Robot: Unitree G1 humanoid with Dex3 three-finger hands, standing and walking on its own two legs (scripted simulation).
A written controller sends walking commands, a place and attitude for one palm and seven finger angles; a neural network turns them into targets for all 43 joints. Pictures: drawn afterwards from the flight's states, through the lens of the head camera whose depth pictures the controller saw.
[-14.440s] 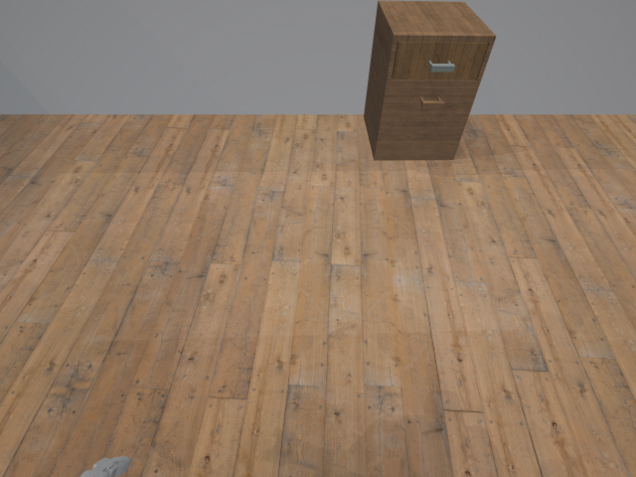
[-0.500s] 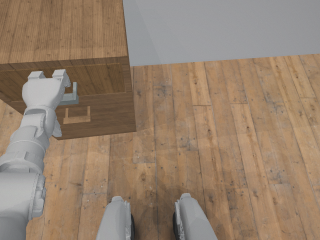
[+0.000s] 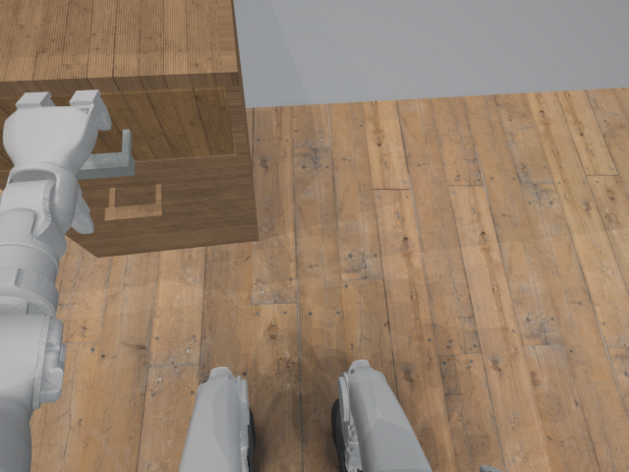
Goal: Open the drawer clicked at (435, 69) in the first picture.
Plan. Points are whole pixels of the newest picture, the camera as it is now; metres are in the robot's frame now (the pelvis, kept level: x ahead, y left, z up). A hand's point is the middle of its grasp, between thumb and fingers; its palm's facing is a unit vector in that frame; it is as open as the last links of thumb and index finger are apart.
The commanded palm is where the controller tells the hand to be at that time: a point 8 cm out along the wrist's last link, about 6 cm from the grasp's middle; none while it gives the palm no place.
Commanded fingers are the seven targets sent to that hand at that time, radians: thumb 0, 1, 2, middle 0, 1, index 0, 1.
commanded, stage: move the hooked fingers above the handle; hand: left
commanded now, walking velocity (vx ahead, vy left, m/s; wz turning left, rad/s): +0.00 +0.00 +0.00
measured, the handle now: (96, 152) +0.57 +0.29 -0.09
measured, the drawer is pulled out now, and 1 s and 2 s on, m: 0.00 0.00 0.00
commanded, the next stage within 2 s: lower the fingers behind the handle in 1.24 s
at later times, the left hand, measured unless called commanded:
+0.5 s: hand (91, 155) +0.52 +0.27 -0.03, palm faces -0.05 -0.03 -1.00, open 13.8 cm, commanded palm +0.53 +0.25 +0.02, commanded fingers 0.00 -0.50 0.30 -0.30 -1.20 -0.30 -1.20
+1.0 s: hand (81, 165) +0.52 +0.28 -0.04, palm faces -0.10 -0.01 -1.00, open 13.8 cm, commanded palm +0.53 +0.26 +0.02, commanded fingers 0.00 -0.50 0.30 -0.30 -1.20 -0.30 -1.20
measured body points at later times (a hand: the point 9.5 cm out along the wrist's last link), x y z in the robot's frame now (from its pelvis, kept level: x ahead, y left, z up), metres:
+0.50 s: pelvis +0.00 +0.01 -0.01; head +0.19 +0.03 +0.40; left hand +0.52 +0.27 +0.02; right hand +0.03 -0.26 -0.13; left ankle +0.05 +0.12 -0.58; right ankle +0.05 -0.14 -0.58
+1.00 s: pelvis +0.00 +0.01 -0.01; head +0.19 +0.03 +0.40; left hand +0.52 +0.28 +0.01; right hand +0.03 -0.27 -0.13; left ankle +0.05 +0.12 -0.58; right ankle +0.05 -0.14 -0.58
